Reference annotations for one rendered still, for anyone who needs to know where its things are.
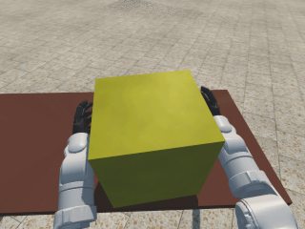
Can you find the carton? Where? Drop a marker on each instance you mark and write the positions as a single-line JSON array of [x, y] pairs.
[[153, 137]]

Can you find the robot left forearm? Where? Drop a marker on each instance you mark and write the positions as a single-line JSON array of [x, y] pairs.
[[76, 207]]

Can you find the left robot hand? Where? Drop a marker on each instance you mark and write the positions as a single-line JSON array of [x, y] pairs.
[[81, 121]]

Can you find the robot right forearm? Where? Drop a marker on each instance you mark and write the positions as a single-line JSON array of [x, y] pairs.
[[245, 178]]

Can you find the robot right upper arm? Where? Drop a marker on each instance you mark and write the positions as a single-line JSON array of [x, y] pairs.
[[264, 212]]

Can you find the right robot hand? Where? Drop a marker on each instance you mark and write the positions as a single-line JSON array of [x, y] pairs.
[[210, 100]]

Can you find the table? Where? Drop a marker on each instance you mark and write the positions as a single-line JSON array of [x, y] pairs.
[[34, 132]]

